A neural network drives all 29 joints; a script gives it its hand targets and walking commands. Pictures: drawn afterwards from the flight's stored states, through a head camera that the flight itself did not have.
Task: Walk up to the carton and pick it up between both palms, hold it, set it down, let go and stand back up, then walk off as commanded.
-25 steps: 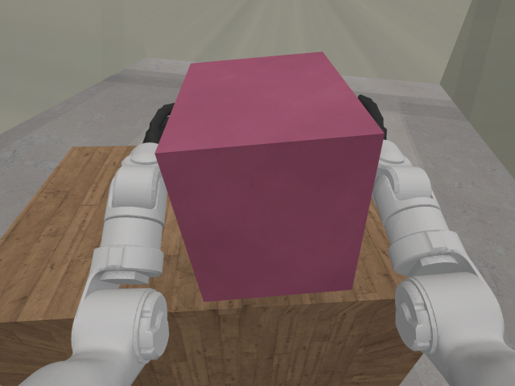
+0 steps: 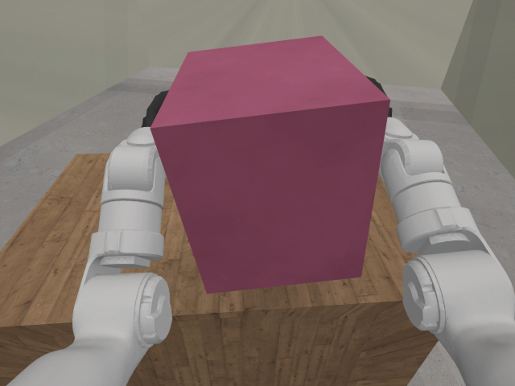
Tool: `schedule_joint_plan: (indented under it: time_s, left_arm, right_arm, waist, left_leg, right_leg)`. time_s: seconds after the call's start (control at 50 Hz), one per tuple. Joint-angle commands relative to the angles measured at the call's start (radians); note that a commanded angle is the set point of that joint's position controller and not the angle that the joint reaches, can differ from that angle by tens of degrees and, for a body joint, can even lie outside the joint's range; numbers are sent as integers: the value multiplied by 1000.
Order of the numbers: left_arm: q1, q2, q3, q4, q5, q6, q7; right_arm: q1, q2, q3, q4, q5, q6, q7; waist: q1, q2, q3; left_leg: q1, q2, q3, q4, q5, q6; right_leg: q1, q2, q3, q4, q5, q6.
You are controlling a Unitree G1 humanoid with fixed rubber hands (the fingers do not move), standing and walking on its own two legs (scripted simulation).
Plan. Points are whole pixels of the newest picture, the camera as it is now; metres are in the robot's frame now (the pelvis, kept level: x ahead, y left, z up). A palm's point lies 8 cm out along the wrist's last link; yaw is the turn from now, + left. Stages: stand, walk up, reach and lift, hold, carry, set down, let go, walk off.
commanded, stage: reach and lift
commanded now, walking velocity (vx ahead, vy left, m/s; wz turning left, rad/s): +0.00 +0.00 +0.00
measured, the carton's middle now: (268, 156) +0.41 -0.03 +0.24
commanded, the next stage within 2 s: hold in 0.28 s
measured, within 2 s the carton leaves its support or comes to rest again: neither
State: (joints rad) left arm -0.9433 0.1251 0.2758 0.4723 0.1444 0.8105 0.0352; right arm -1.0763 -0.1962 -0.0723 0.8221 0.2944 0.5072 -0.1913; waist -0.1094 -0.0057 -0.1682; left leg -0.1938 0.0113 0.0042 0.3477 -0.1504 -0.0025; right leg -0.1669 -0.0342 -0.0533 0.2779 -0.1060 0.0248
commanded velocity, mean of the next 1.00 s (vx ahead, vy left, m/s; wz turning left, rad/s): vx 0.00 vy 0.00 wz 0.00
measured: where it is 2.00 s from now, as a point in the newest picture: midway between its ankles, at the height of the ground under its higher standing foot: outside the picture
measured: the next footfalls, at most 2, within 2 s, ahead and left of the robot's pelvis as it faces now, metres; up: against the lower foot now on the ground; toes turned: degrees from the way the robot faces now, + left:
none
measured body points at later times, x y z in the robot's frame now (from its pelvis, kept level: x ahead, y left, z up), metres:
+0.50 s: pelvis +0.00 +0.00 +0.00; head -0.07 +0.01 +0.44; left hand +0.40 +0.14 +0.29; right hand +0.40 -0.18 +0.31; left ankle +0.02 +0.11 -0.75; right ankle +0.03 -0.14 -0.75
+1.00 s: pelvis +0.00 +0.00 +0.00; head -0.08 +0.00 +0.44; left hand +0.39 +0.14 +0.31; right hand +0.39 -0.18 +0.33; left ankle +0.02 +0.11 -0.75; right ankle +0.03 -0.14 -0.75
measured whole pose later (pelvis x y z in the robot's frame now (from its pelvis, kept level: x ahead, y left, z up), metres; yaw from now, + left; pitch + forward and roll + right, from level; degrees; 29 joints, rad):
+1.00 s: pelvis +0.00 +0.00 +0.00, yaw +0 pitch +0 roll -1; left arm -1.01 0.12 0.35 0.47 0.14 0.91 0.02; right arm -1.19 -0.23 -0.04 0.85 0.33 0.64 -0.22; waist -0.09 0.02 -0.21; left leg -0.19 0.01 0.00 0.35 -0.15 0.00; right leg -0.17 -0.03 -0.05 0.28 -0.11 0.02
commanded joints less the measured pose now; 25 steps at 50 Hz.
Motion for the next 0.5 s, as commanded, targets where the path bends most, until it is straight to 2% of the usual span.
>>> schedule_joint_plan:
  time_s: [0.0,0.04,0.08,0.12,0.14,0.16,0.28,0.32,0.36,0.46,0.48]
  left_arm:
    - [-944,-594,-312,-234,-147,-77,-108]
    - [-948,-583,-301,-215,-148,-75,-112]
    - [-964,-580,-302,-228,-155,-73,-115]
    - [-937,-574,-294,-194,-144,-61,-121]
    - [-938,-567,-287,-191,-140,-58,-123]
    - [-934,-564,-291,-191,-143,-56,-126]
    - [-969,-552,-291,-217,-151,-49,-130]
    - [-975,-554,-297,-235,-157,-47,-129]
    - [-1008,-574,-336,-290,-185,-49,-124]
    - [-1004,-581,-347,-294,-196,-37,-119]
    - [-996,-574,-331,-271,-188,-33,-121]
  right_arm:
    - [-878,692,300,-233,233,7,160]
    - [-878,691,288,-219,230,17,161]
    - [-880,687,283,-218,234,21,161]
    - [-866,666,271,-201,229,30,157]
    - [-864,667,271,-191,229,35,157]
    - [-854,658,259,-190,229,39,155]
    - [-867,657,266,-197,244,58,155]
    - [-883,663,279,-221,257,58,153]
    - [-904,670,290,-269,272,58,153]
    - [-909,675,297,-291,288,75,145]
    - [-911,675,300,-283,290,82,142]
  waist:
    - [84,40,-399]
    - [86,28,-400]
    - [78,34,-426]
    - [70,36,-401]
    - [75,32,-401]
    - [67,41,-398]
    - [70,44,-411]
    - [78,45,-437]
    - [70,63,-498]
    - [69,60,-485]
    - [78,52,-461]
  left_leg:
    - [95,-33,-39,-23,135,-34]
    - [79,-34,-36,-28,121,-30]
    - [86,-29,-40,-26,128,-33]
    - [79,-29,-41,-30,137,-36]
    - [72,-31,-37,-33,127,-34]
    - [66,-29,-39,-36,127,-37]
    - [60,-26,-45,-30,156,-44]
    - [64,-27,-47,-26,165,-42]
    - [91,-27,-48,-10,215,-55]
    - [80,-29,-52,-5,214,-57]
    - [67,-30,-52,-8,197,-52]
  right_leg:
    - [209,119,28,31,82,-8]
    - [216,118,32,32,81,-8]
    - [222,118,32,35,92,-8]
    - [227,120,32,34,96,-9]
    - [233,120,34,34,93,-9]
    - [236,120,34,35,100,-11]
    - [248,124,41,42,117,-11]
    - [255,125,42,47,128,-10]
    - [261,128,39,55,157,-9]
    - [255,131,45,53,164,-11]
    - [253,131,47,50,149,-11]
